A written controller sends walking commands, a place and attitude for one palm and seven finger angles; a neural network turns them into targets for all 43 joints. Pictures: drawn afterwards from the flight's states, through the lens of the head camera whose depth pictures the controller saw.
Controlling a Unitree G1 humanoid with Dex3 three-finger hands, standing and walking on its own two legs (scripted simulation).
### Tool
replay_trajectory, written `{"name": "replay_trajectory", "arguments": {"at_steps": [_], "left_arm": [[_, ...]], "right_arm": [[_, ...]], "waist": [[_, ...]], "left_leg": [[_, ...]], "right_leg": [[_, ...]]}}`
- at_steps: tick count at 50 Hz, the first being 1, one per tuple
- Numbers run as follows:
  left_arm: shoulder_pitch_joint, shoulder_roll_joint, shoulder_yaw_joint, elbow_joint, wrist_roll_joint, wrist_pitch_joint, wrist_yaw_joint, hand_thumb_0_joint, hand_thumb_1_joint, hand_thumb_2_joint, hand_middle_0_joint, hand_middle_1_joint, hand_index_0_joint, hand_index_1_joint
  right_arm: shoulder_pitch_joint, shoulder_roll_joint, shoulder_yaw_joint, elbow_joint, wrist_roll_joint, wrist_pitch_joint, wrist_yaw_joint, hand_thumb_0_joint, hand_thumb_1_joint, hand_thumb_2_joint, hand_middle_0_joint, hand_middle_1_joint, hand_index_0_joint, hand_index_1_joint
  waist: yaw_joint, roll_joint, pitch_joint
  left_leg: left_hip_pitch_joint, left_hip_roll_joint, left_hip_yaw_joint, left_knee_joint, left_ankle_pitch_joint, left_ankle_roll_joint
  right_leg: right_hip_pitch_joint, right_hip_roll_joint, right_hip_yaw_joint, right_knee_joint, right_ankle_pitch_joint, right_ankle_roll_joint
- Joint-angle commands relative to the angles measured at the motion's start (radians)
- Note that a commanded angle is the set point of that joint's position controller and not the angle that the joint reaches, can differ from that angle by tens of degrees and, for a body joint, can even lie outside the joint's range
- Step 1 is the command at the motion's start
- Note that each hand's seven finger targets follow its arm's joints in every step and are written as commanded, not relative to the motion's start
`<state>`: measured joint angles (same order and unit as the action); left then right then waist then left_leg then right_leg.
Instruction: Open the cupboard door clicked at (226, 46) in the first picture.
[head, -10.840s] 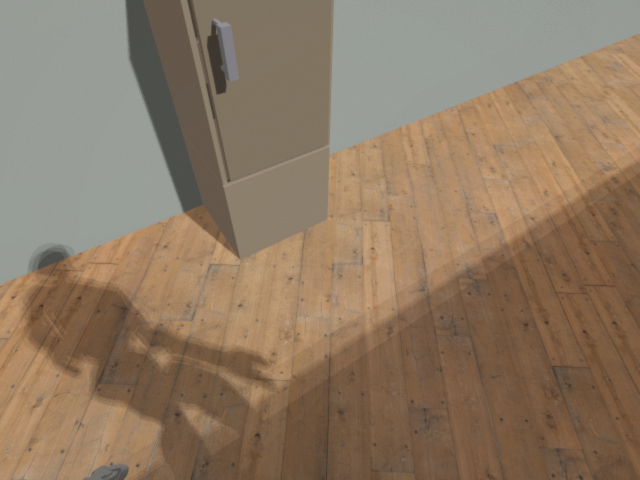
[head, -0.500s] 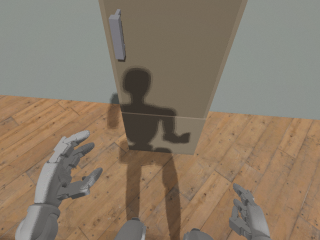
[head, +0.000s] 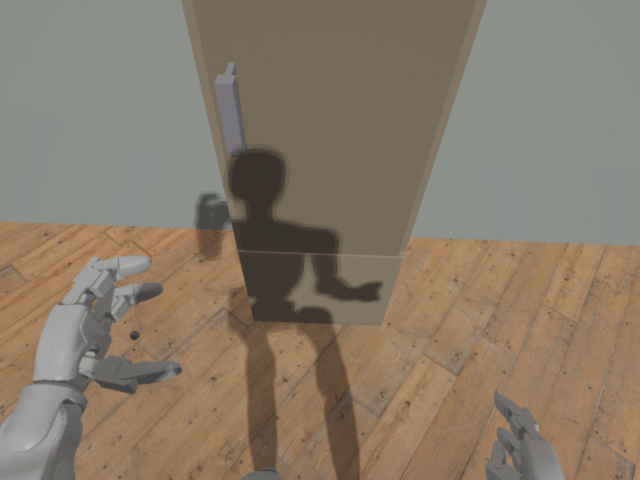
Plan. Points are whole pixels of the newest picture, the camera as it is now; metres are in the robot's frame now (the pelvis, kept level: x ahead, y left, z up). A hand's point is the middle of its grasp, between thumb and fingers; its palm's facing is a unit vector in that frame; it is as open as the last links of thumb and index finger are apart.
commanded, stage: raise the hand with hooked fingers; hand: left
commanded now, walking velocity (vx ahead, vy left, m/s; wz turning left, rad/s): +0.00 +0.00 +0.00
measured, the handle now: (234, 109) +0.63 +0.19 +0.12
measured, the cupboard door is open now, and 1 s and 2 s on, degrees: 0 0 0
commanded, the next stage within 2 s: move the hooked fingers beside the handle in 1.00 s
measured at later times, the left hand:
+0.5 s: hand (89, 269) +0.30 +0.27 +0.13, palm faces +0.07 -1.00 -0.03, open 14.0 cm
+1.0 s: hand (99, 271) +0.29 +0.26 +0.13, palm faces +0.07 -1.00 -0.02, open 14.0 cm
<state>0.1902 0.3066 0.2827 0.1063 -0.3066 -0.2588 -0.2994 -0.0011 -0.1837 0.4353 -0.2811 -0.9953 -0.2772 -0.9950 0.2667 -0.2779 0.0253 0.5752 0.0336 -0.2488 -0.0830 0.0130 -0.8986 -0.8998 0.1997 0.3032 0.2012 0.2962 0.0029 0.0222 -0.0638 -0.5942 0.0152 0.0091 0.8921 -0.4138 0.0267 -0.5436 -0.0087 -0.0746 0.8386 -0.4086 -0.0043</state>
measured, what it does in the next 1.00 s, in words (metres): stands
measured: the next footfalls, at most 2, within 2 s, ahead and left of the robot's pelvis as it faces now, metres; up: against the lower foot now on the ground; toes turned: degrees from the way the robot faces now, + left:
none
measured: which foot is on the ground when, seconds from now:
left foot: down 0.00-1.00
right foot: down 0.00-1.00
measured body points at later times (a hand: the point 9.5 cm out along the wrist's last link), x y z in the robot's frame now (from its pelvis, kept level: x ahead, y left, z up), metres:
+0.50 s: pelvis +0.01 -0.01 +0.02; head +0.02 -0.01 +0.47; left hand +0.29 +0.32 +0.14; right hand +0.17 -0.24 -0.06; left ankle +0.02 +0.10 -0.70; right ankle +0.01 -0.12 -0.70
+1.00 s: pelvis +0.00 -0.01 +0.02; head +0.01 -0.02 +0.47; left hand +0.28 +0.31 +0.14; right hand +0.16 -0.25 -0.06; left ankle +0.02 +0.10 -0.70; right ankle +0.01 -0.12 -0.70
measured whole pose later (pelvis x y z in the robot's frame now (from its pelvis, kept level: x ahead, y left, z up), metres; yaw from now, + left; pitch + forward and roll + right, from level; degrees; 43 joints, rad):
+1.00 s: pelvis +0.00 -0.01 +0.02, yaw -1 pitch +2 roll -1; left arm -0.10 0.41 0.43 0.38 -0.33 -0.12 -0.45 -0.01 -0.50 0.30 -0.30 -1.20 -0.30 -1.20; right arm 0.27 -0.27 0.06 0.59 0.05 -0.21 -0.11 0.01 -0.90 -0.90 0.20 0.30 0.20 0.30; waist 0.02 0.04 -0.03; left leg -0.41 0.03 0.02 0.71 -0.33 0.01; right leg -0.37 0.01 -0.07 0.67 -0.33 -0.02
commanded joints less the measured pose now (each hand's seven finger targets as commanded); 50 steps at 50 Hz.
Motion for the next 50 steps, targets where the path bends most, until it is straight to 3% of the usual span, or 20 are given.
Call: {"name": "replay_trajectory", "arguments": {"at_steps": [1,2,5,6,9,14,18,21,23,25,28,30,33,37,40,42,43,46,50], "left_arm": [[-0.195,0.197,0.115,-0.183,-0.031,-0.036,-0.018,0.000,-0.407,0.340,-0.293,-1.140,-0.293,-1.140],[-0.218,0.203,0.115,-0.192,-0.030,-0.030,-0.024,0.000,-0.430,0.330,-0.295,-1.155,-0.295,-1.155],[-0.261,0.224,0.128,-0.160,-0.034,0.000,-0.050,0.000,-0.500,0.300,-0.300,-1.200,-0.300,-1.200],[-0.274,0.225,0.128,-0.164,-0.036,0.007,-0.055,0.000,-0.500,0.300,-0.300,-1.200,-0.300,-1.200],[-0.330,0.261,0.159,-0.101,-0.045,0.037,-0.078,0.000,-0.500,0.300,-0.300,-1.200,-0.300,-1.200],[-0.420,0.307,0.192,-0.076,-0.055,0.055,-0.115,0.000,-0.500,0.300,-0.300,-1.200,-0.300,-1.200],[-0.464,0.336,0.215,-0.022,-0.064,0.067,-0.138,0.000,-0.500,0.300,-0.300,-1.200,-0.300,-1.200],[-0.500,0.356,0.226,0.001,-0.059,0.073,-0.145,0.000,-0.500,0.300,-0.300,-1.200,-0.300,-1.200],[-0.520,0.384,0.249,0.045,-0.066,0.086,-0.155,0.000,-0.500,0.300,-0.300,-1.200,-0.300,-1.200],[-0.562,0.404,0.257,0.051,-0.062,0.093,-0.162,0.000,-0.500,0.300,-0.300,-1.200,-0.300,-1.200],[-0.505,0.356,0.226,0.093,-0.068,0.104,-0.176,0.000,-0.500,0.300,-0.300,-1.200,-0.300,-1.200],[-0.503,0.362,0.230,0.097,-0.066,0.106,-0.177,0.000,-0.500,0.300,-0.300,-1.200,-0.300,-1.200],[-0.511,0.382,0.251,0.086,-0.070,0.099,-0.169,0.000,-0.500,0.300,-0.300,-1.200,-0.300,-1.200],[-0.541,0.396,0.264,0.020,-0.054,0.066,-0.137,0.000,-0.500,0.300,-0.300,-1.200,-0.300,-1.200],[-0.540,0.389,0.264,0.037,-0.056,0.056,-0.133,0.000,-0.500,0.300,-0.300,-1.200,-0.300,-1.200],[-0.546,0.379,0.248,0.051,-0.052,0.057,-0.136,0.000,-0.500,0.300,-0.300,-1.200,-0.300,-1.200],[-0.549,0.384,0.250,0.066,-0.056,0.063,-0.142,0.000,-0.500,0.300,-0.300,-1.200,-0.300,-1.200],[-0.567,0.384,0.240,0.042,-0.050,0.066,-0.148,0.000,-0.500,0.300,-0.300,-1.200,-0.300,-1.200],[-0.545,0.378,0.244,0.070,-0.060,0.072,-0.153,0.000,-0.500,0.300,-0.300,-1.200,-0.300,-1.200]], "right_arm": [[-0.053,-0.121,-0.041,-0.146,0.008,-0.048,-0.010,0.000,-0.900,-0.900,0.200,0.300,0.200,0.300],[-0.056,-0.121,-0.039,-0.145,0.010,-0.048,-0.011,0.000,-0.900,-0.900,0.200,0.300,0.200,0.300],[-0.056,-0.123,-0.034,-0.143,0.011,-0.041,-0.014,0.000,-0.900,-0.900,0.200,0.300,0.200,0.300],[-0.057,-0.119,-0.032,-0.143,0.012,-0.041,-0.015,0.000,-0.900,-0.900,0.200,0.300,0.200,0.300],[-0.065,-0.125,-0.024,-0.138,0.011,-0.031,-0.019,0.000,-0.900,-0.900,0.200,0.300,0.200,0.300],[-0.074,-0.124,-0.020,-0.136,0.014,-0.026,-0.026,0.000,-0.900,-0.900,0.200,0.300,0.200,0.300],[-0.071,-0.127,-0.017,-0.129,0.013,-0.024,-0.030,0.000,-0.900,-0.900,0.200,0.300,0.200,0.300],[-0.071,-0.126,-0.018,-0.124,0.019,-0.024,-0.033,0.000,-0.900,-0.900,0.200,0.300,0.200,0.300],[-0.071,-0.133,-0.018,-0.125,0.018,-0.020,-0.035,0.000,-0.900,-0.900,0.200,0.300,0.200,0.300],[-0.072,-0.134,-0.018,-0.124,0.022,-0.019,-0.038,0.000,-0.900,-0.900,0.200,0.300,0.200,0.300],[-0.066,-0.133,-0.020,-0.134,0.022,-0.020,-0.031,0.000,-0.900,-0.900,0.200,0.300,0.200,0.300],[-0.065,-0.137,-0.023,-0.135,0.022,-0.018,-0.027,0.000,-0.900,-0.900,0.200,0.300,0.200,0.300],[-0.064,-0.139,-0.026,-0.140,0.019,-0.014,-0.022,0.000,-0.900,-0.900,0.200,0.300,0.200,0.300],[-0.066,-0.129,-0.026,-0.142,0.017,-0.016,-0.022,0.000,-0.900,-0.900,0.200,0.300,0.200,0.300],[-0.067,-0.129,-0.026,-0.137,0.016,-0.016,-0.024,0.000,-0.900,-0.900,0.200,0.300,0.200,0.300],[-0.072,-0.129,-0.023,-0.134,0.018,-0.015,-0.029,0.000,-0.900,-0.900,0.200,0.300,0.200,0.300],[-0.071,-0.132,-0.021,-0.135,0.016,-0.014,-0.030,0.000,-0.900,-0.900,0.200,0.300,0.200,0.300],[-0.077,-0.128,-0.021,-0.137,0.020,-0.019,-0.034,0.000,-0.900,-0.900,0.200,0.300,0.200,0.300],[-0.075,-0.128,-0.018,-0.135,0.019,-0.023,-0.036,0.000,-0.900,-0.900,0.200,0.300,0.200,0.300]], "waist": [[0.008,0.068,-0.179],[0.007,0.090,-0.191],[0.009,0.071,-0.199],[0.010,0.092,-0.201],[0.008,0.040,-0.163],[0.014,0.075,-0.203],[0.015,0.048,-0.189],[0.014,0.079,-0.190],[0.020,0.045,-0.172],[0.017,0.060,-0.191],[0.027,0.034,-0.176],[0.027,0.043,-0.174],[0.028,-0.002,-0.156],[0.029,0.090,-0.203],[0.021,0.041,-0.180],[0.016,0.061,-0.157],[0.017,0.037,-0.146],[0.017,0.083,-0.169],[0.017,0.024,-0.158]], "left_leg": [[0.172,-0.010,-0.051,-0.201,0.221,-0.014],[0.191,-0.010,-0.051,-0.205,0.232,-0.015],[0.217,-0.009,-0.055,-0.217,0.277,-0.016],[0.234,-0.009,-0.056,-0.223,0.293,-0.018],[0.221,-0.010,-0.058,-0.237,0.271,-0.015],[0.267,-0.014,-0.050,-0.248,0.300,-0.012],[0.275,-0.014,-0.049,-0.257,0.317,-0.009],[0.295,-0.013,-0.046,-0.274,0.313,-0.009],[0.279,-0.016,-0.046,-0.282,0.290,-0.007],[0.291,-0.017,-0.040,-0.288,0.287,-0.004],[0.289,-0.017,-0.039,-0.292,0.304,-0.004],[0.281,-0.019,-0.033,-0.292,0.296,-0.003],[0.258,-0.017,-0.028,-0.285,0.274,0.000],[0.292,-0.018,-0.023,-0.293,0.280,-0.002],[0.279,-0.016,-0.023,-0.294,0.255,0.001],[0.268,-0.016,-0.022,-0.298,0.226,0.000],[0.254,-0.016,-0.024,-0.293,0.218,0.001],[0.277,-0.017,-0.025,-0.300,0.209,0.001],[0.269,-0.015,-0.027,-0.295,0.225,0.003]], "right_leg": [[0.078,0.034,0.002,-0.140,0.190,-0.020],[0.085,0.034,0.002,-0.143,0.200,-0.021],[0.116,0.038,0.000,-0.155,0.247,-0.023],[0.117,0.038,-0.002,-0.159,0.258,-0.023],[0.130,0.040,0.001,-0.182,0.253,-0.023],[0.169,0.037,0.013,-0.206,0.284,-0.025],[0.190,0.039,0.018,-0.224,0.309,-0.027],[0.192,0.034,0.019,-0.239,0.302,-0.026],[0.205,0.035,0.025,-0.253,0.285,-0.026],[0.212,0.029,0.034,-0.265,0.288,-0.023],[0.222,0.030,0.030,-0.262,0.305,-0.026],[0.212,0.027,0.034,-0.264,0.305,-0.023],[0.212,0.026,0.049,-0.271,0.280,-0.020],[0.221,0.024,0.049,-0.267,0.281,-0.022],[0.218,0.026,0.056,-0.275,0.259,-0.018],[0.204,0.023,0.059,-0.282,0.226,-0.018],[0.209,0.024,0.069,-0.286,0.213,-0.019],[0.204,0.020,0.064,-0.289,0.202,-0.019],[0.210,0.023,0.066,-0.289,0.229,-0.016]]}}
